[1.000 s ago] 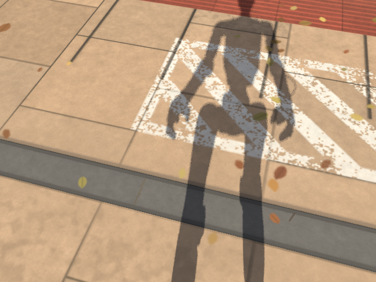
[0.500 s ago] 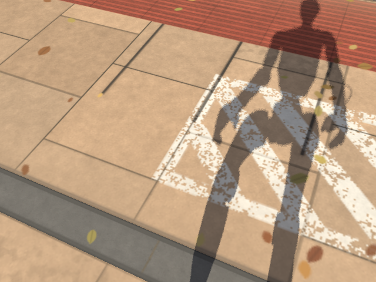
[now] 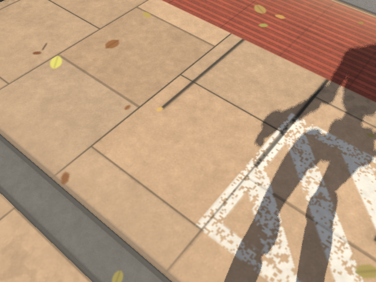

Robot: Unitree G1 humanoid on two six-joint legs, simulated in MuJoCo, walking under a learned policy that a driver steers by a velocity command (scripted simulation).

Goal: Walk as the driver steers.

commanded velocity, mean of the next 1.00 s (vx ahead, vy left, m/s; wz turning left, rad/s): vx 0.21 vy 0.00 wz -0.25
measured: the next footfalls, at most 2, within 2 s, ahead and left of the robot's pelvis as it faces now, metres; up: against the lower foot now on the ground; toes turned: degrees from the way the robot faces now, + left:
right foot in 0.34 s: +0.38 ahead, -0.16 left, +0.00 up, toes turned -7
left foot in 0.78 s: +0.44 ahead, +0.06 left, +0.00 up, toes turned -21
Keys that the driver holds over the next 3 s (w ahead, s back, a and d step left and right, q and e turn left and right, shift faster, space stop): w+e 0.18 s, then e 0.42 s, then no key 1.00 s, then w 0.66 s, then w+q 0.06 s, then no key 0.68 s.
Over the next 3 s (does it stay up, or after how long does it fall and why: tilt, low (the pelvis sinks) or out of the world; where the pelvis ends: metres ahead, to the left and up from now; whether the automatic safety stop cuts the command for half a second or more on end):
stays up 0.77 -0.20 0.00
